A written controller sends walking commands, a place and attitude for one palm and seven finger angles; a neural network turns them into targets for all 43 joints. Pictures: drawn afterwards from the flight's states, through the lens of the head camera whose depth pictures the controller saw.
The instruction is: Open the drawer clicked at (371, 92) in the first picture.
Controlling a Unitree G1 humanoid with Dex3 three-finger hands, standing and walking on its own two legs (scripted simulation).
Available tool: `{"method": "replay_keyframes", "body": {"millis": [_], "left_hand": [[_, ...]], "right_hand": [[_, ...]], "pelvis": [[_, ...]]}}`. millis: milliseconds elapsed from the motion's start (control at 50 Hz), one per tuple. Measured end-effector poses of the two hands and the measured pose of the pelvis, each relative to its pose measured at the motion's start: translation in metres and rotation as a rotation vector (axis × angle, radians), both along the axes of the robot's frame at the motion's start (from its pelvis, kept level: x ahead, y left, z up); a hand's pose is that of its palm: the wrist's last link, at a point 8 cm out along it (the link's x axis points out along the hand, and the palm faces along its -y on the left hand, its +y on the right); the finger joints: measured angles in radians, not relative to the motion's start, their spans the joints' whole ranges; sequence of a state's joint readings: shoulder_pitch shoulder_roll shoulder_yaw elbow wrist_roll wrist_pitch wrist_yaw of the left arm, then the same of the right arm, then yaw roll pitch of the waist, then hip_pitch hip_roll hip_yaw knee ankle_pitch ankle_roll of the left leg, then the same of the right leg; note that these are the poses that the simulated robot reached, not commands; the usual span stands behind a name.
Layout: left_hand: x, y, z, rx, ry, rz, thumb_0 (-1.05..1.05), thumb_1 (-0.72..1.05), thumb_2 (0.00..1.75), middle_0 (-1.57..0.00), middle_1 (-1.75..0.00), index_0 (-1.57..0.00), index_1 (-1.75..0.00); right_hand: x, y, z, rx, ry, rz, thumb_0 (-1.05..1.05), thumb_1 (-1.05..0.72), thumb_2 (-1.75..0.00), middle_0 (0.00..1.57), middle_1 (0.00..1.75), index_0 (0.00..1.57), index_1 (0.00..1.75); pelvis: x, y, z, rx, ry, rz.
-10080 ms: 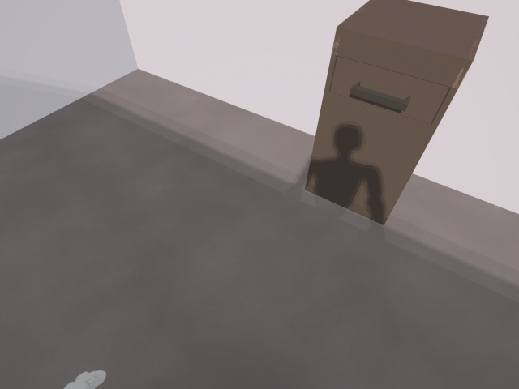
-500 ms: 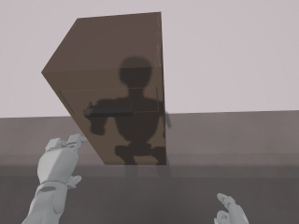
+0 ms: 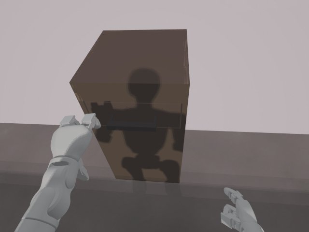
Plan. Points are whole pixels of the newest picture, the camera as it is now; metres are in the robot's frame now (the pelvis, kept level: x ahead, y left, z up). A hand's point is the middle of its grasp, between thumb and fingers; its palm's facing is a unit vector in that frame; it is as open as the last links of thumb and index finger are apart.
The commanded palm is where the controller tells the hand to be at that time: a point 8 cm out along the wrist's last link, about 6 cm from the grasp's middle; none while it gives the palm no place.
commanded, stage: raise the hand with hooked fingers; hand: left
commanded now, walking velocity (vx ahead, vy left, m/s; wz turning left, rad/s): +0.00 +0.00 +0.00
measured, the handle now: (132, 121) +0.53 +0.18 -0.10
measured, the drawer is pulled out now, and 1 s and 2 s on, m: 0.00 0.00 0.00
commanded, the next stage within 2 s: move the hooked fingers above the handle in 0.56 s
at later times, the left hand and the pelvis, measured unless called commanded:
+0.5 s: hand (87, 142) +0.30 +0.22 +0.08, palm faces +0.04 -0.09 -1.00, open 13.8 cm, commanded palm +0.29 +0.23 +0.14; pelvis +0.01 -0.01 +0.01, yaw +1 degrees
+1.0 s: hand (102, 138) +0.34 +0.20 +0.06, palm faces +0.03 -0.07 -1.00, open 13.8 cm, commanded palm +0.32 +0.21 +0.11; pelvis +0.00 -0.03 +0.00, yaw +1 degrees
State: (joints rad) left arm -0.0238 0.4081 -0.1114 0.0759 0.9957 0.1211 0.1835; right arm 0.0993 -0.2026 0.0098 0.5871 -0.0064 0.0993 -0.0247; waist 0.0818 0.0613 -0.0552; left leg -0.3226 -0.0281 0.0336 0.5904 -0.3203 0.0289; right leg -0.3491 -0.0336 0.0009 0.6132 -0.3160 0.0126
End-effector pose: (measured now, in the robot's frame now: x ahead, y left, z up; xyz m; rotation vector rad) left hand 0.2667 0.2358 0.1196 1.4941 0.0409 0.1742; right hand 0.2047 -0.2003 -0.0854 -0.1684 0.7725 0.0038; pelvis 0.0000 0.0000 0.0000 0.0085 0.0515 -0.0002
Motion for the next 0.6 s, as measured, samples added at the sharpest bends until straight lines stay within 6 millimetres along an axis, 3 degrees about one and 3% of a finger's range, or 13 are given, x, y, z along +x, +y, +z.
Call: {"method": "replay_keyframes", "body": {"millis": [160,260,420,600], "left_hand": [[0.016,0.012,0.019,0.012,0.038,-0.021,0.00,-0.48,0.31,-0.32,-1.19,-0.32,-1.19],[0.024,0.013,0.026,0.004,0.048,-0.041,0.00,-0.49,0.30,-0.32,-1.20,-0.32,-1.20],[0.020,-0.002,0.011,-0.020,0.093,-0.098,0.00,-0.49,0.30,-0.32,-1.20,-0.32,-1.20],[0.015,-0.010,0.019,0.001,-0.001,-0.076,0.00,-0.49,0.30,-0.32,-1.20,-0.32,-1.20]], "right_hand": [[0.000,0.009,-0.002,-0.009,0.057,0.046,0.01,-0.91,-0.90,0.21,0.30,0.20,0.30],[-0.010,-0.003,-0.009,-0.026,0.110,0.029,0.01,-0.91,-0.90,0.21,0.30,0.20,0.30],[-0.028,-0.033,-0.015,-0.062,0.170,-0.013,0.02,-0.91,-0.90,0.20,0.30,0.20,0.30],[-0.028,-0.047,-0.018,-0.055,0.164,-0.036,0.02,-0.91,-0.90,0.20,0.30,0.20,0.30]], "pelvis": [[0.006,0.001,0.006,-0.008,-0.013,0.016],[0.008,0.000,0.008,-0.009,-0.007,0.019],[0.009,-0.006,0.009,-0.006,0.011,0.012],[0.006,-0.017,0.008,0.000,0.016,0.014]]}}
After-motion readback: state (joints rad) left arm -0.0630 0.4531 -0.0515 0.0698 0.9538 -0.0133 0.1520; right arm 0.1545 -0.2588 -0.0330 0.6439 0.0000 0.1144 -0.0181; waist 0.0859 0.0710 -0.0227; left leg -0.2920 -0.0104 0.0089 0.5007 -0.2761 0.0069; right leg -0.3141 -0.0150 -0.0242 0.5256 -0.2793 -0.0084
